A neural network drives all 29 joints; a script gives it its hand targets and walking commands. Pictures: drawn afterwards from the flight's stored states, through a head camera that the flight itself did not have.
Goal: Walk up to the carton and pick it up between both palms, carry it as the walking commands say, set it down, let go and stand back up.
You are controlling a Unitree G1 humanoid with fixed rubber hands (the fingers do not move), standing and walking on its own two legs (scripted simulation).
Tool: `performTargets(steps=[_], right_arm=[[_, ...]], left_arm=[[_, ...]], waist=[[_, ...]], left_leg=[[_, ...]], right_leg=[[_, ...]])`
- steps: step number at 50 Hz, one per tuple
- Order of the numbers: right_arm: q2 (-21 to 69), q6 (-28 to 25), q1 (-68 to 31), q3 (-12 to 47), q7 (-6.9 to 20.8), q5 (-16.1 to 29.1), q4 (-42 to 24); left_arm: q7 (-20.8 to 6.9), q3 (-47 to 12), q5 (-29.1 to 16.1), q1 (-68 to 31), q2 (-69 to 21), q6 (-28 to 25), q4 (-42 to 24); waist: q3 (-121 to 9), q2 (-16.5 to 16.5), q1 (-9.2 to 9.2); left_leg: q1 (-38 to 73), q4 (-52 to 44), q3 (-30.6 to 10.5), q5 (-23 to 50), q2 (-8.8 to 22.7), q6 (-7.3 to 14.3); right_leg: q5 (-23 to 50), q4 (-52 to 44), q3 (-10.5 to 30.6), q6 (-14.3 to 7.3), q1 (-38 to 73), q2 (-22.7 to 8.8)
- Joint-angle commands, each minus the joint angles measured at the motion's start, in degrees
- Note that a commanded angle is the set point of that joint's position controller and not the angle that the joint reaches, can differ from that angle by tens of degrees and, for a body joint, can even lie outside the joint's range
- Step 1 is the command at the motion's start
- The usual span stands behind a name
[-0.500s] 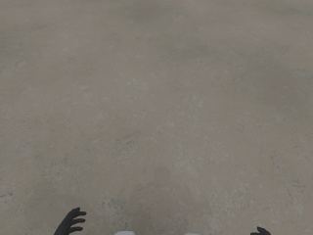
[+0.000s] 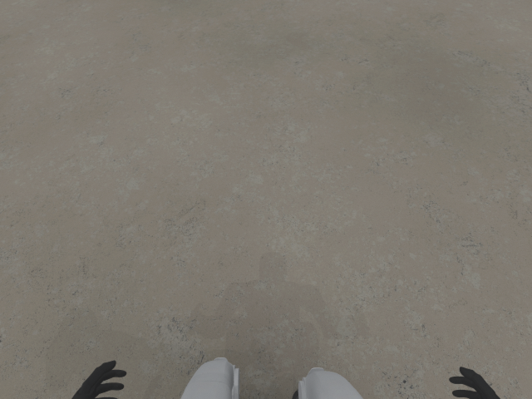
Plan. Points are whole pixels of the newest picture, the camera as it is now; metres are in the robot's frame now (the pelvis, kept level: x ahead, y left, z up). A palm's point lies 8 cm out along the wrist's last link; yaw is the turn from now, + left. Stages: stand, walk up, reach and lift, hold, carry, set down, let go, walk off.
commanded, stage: walk up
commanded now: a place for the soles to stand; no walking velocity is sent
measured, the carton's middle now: out of the picture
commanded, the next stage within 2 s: none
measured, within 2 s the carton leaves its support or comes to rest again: neither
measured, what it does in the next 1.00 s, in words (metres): walks backwards, turning right: left foot, then right foot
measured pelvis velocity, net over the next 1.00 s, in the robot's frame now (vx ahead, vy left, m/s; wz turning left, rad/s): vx -0.20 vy -0.02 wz -0.53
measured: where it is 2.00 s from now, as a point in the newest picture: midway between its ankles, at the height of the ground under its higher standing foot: outside the picture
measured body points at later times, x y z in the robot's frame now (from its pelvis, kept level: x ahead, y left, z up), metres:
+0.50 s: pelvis -0.10 +0.00 +0.01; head -0.06 +0.04 +0.45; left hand +0.08 +0.25 -0.13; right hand -0.07 -0.35 -0.07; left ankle -0.02 +0.08 -0.71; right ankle -0.09 -0.14 -0.65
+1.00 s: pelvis -0.20 -0.02 -0.01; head -0.17 -0.04 +0.44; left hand +0.07 +0.16 -0.11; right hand -0.30 -0.34 -0.12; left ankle -0.11 +0.02 -0.71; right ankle -0.17 -0.16 -0.71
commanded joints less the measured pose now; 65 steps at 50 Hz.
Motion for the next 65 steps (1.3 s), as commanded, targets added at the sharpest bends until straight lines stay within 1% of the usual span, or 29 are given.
performTargets(steps=[1,6,9,11,12,13,14,15,16,18,26,30,32,33,34,37,38,44,46,47,48,49,50,54,58,62,63,64,65], right_arm=[[-11.5,-0.6,0.5,-4.8,-2.1,0.2,-1.0],[-11.9,0.1,5.5,-4.7,-1.9,-0.3,1.8],[-11.6,0.4,7.4,-5.1,-1.7,0.0,3.6],[-12.3,-0.2,13.7,-5.8,-1.7,-0.6,4.9],[-13.8,-0.2,16.0,-6.2,-2.1,-1.6,6.1],[-19.6,0.1,12.5,-7.7,-2.3,-1.8,4.8],[-19.4,0.0,1.1,-7.4,-2.4,-1.3,0.0],[-18.1,-0.9,-6.2,-6.9,-2.5,-0.6,-2.8],[-14.2,-1.7,-7.5,-5.9,-2.4,-1.2,-2.6],[-13.0,-3.3,-4.0,-5.5,-2.8,-2.5,-1.8],[-17.7,-3.2,0.3,-8.5,-2.3,-2.8,-0.8],[-19.0,-3.3,-3.6,-8.6,-1.8,-3.2,-0.8],[-15.2,-2.4,-0.7,-7.0,-1.0,-3.1,-1.3],[-11.9,-1.7,1.4,-6.0,-0.9,-1.8,-1.3],[-9.8,-1.3,-0.5,-4.6,-1.1,-0.5,-2.4],[-12.9,-1.5,0.7,-5.3,-1.3,-0.3,0.7],[-13.5,-1.4,2.8,-6.3,-1.4,-0.3,2.0],[-11.7,-2.8,5.4,-5.5,-1.7,-0.3,5.2],[-10.8,-3.5,9.0,-5.2,-2.1,-0.6,6.3],[-14.3,-3.8,11.6,-6.5,-2.5,-2.2,6.2],[-21.9,-3.3,9.7,-8.7,-2.8,-2.6,5.2],[-22.5,-2.9,2.0,-9.1,-2.9,-1.6,2.0],[-20.9,-3.3,-3.8,-8.9,-2.7,-1.2,0.5],[-15.5,-4.2,-3.9,-7.9,-2.2,-1.9,1.0],[-19.1,-4.6,-1.8,-9.1,-1.8,-2.1,0.8],[-18.3,-3.3,-4.1,-8.9,-1.0,-2.5,0.7],[-14.9,-2.8,-2.7,-7.5,-0.9,-2.5,1.7],[-12.3,-2.8,-3.3,-6.5,-0.8,-1.6,-0.3],[-13.0,-2.4,-3.8,-5.8,-0.9,-0.5,-0.9]], left_arm=[[1.5,5.8,3.1,-1.9,15.9,-1.0,-5.1],[1.4,5.6,3.0,-5.6,14.2,-0.4,-6.0],[0.5,6.0,3.2,-9.5,15.1,0.2,-5.8],[-0.1,5.9,3.1,-10.6,15.0,0.5,-5.8],[0.1,5.2,2.7,-9.2,12.5,0.6,-6.2],[-0.2,4.6,2.0,-2.0,9.7,0.5,-4.3],[0.0,6.4,3.8,-2.5,14.5,0.5,-3.6],[-0.5,7.1,4.0,-2.9,18.9,0.7,-2.7],[-1.4,6.9,3.7,-1.5,17.7,0.7,-0.6],[-2.9,7.0,1.9,-5.0,15.3,0.9,-1.0],[-4.2,6.4,2.2,-7.4,14.0,2.0,-1.9],[-4.1,7.1,1.8,-0.8,14.8,1.4,-1.6],[-3.5,8.3,2.4,4.8,16.9,0.8,1.2],[-2.9,9.3,3.1,4.8,19.8,0.6,1.2],[-2.5,9.8,3.2,-0.1,24.6,0.6,-1.1],[-1.6,8.5,2.7,-8.4,19.6,1.6,-6.2],[-1.5,8.0,3.7,-9.1,19.2,1.3,-7.8],[-2.1,7.3,4.4,-9.7,16.0,1.2,-8.9],[-2.1,6.6,3.5,-12.1,14.9,1.5,-10.2],[-2.3,5.5,2.5,-11.3,11.2,1.6,-9.5],[-2.1,4.1,2.3,-7.6,7.2,1.6,-8.3],[-1.2,5.4,4.6,-5.5,13.4,1.8,-6.0],[-1.6,7.0,5.1,-5.1,17.8,1.7,-4.5],[-3.9,7.7,3.7,-5.7,15.8,0.5,-3.6],[-5.0,7.4,3.5,-6.6,14.9,1.1,-4.1],[-4.5,9.1,3.4,4.4,16.5,0.8,0.9],[-4.0,10.6,3.4,6.7,18.9,0.3,2.5],[-3.3,11.3,3.7,6.5,23.7,0.5,1.2],[-2.8,11.0,3.8,-1.4,25.6,1.0,-1.3]], waist=[[-10.2,-10.7,2.69],[-12.5,-10.3,0.91],[-9.7,-12.5,-0.65],[-10.5,-11.5,-4.68],[-11.1,-4.0,-5.31],[-17.3,19.7,-3.53],[-8.4,11.8,-1.32],[-5.3,6.9,0.52],[-4.5,1.3,2.59],[-5.5,5.0,0.96],[-7.6,8.7,-2.04],[-12.4,13.5,1.19],[-15.8,1.9,2.96],[-10.5,-8.8,3.64],[-4.1,-23.2,3.17],[-3.9,-14.6,1.12],[-4.1,-19.2,0.16],[-7.9,-16.6,-0.09],[-11.7,-15.4,-2.62],[-13.0,-4.4,-4.65],[-13.7,14.6,-4.34],[-6.8,7.0,-3.05],[-7.1,0.9,-1.70],[-8.9,5.5,-0.77],[-11.0,8.5,-2.94],[-16.5,3.1,3.29],[-14.4,-5.0,4.52],[-9.6,-18.6,6.30],[-1.4,-21.9,3.30]], left_leg=[[-9.0,3.4,-4.0,6.0,-2.4,0.5],[-0.9,-1.1,-4.0,7.5,-3.4,1.7],[12.3,-9.6,-1.1,6.0,-4.7,3.1],[25.5,-21.3,0.5,10.5,-4.8,4.1],[32.0,-33.5,-4.4,8.0,-2.3,6.7],[30.6,-39.9,-24.8,-2.1,17.1,12.6],[17.7,-42.4,-27.2,1.7,28.3,19.7],[10.0,-43.5,-26.0,4.6,30.9,21.0],[7.3,-40.6,-15.9,8.5,23.4,15.3],[13.1,-37.5,-6.9,14.9,16.0,10.0],[19.1,-36.3,-4.8,6.9,22.1,11.4],[14.5,-34.1,1.4,7.5,24.0,12.2],[7.9,-19.3,5.9,6.2,17.9,10.2],[-1.4,-8.8,11.1,-4.3,9.7,6.0],[-13.8,-0.9,10.9,-12.2,-0.2,2.4],[-6.6,6.5,1.2,-0.7,-0.3,0.9],[-6.4,6.6,1.6,1.3,-1.3,1.2],[3.6,-8.4,1.7,3.1,-4.6,1.9],[18.9,-22.1,0.0,12.8,-4.2,3.1],[25.4,-35.8,-10.5,5.7,3.6,4.8],[32.6,-44.4,-27.0,-9.7,20.2,8.3],[22.1,-46.5,-30.4,-11.5,32.9,11.6],[15.6,-44.6,-25.1,-6.0,32.5,14.7],[18.0,-37.7,-3.5,9.9,21.3,12.6],[21.3,-37.0,-3.0,5.7,25.1,13.5],[7.2,-21.6,8.7,-1.2,18.4,9.0],[1.2,-12.1,11.0,-4.6,11.8,5.9],[-8.1,-3.0,13.9,-9.1,2.9,3.4],[-15.0,1.5,8.0,-10.8,-1.2,0.2]], right_leg=[[23.2,-23.3,24.3,-2.3,18.3,-13.3],[10.0,-29.5,25.0,2.1,13.4,-12.0],[-4.0,-34.1,23.7,-0.5,-0.3,-11.3],[-1.3,-32.6,19.1,3.7,-6.7,-8.0],[-6.2,-26.4,14.1,10.5,-11.7,-3.0],[-16.5,3.9,6.7,10.0,-9.8,2.3],[-14.4,16.8,5.9,9.9,-17.2,1.3],[-12.5,26.3,10.4,9.5,-13.2,-2.2],[-6.5,25.6,10.0,7.6,-8.5,-2.6],[0.8,25.3,8.1,5.9,-9.9,-3.2],[-4.3,15.5,3.9,6.6,-13.6,-10.9],[-7.5,3.4,-1.6,3.6,2.0,-9.6],[-5.7,-8.9,-1.3,1.1,13.7,-6.2],[-8.2,-19.1,10.5,-3.5,13.6,-10.5],[-9.7,-30.4,29.6,-10.1,11.4,-17.4],[-8.3,-29.9,24.2,-12.2,0.8,-13.8],[-4.1,-26.9,23.1,-10.9,1.3,-12.9],[0.2,-25.9,27.6,-11.5,1.2,-12.4],[0.4,-20.6,23.9,-8.0,-5.9,-8.6],[-3.3,-12.5,19.5,-3.0,-12.3,-3.3],[-10.6,2.0,7.5,2.6,-24.3,3.5],[-7.6,13.3,8.7,5.4,-25.5,-3.0],[-4.9,18.8,7.8,5.9,-17.9,-5.6],[1.5,15.8,4.9,5.5,-11.6,-8.8],[-2.4,9.6,1.5,6.4,-12.5,-10.7],[-1.9,-7.0,-3.6,2.4,12.0,-6.7],[-3.9,-13.4,2.7,-0.4,16.4,-5.3],[-14.0,-27.0,20.6,-6.3,13.9,-13.4],[-21.4,-34.8,32.6,-10.3,6.1,-15.6]])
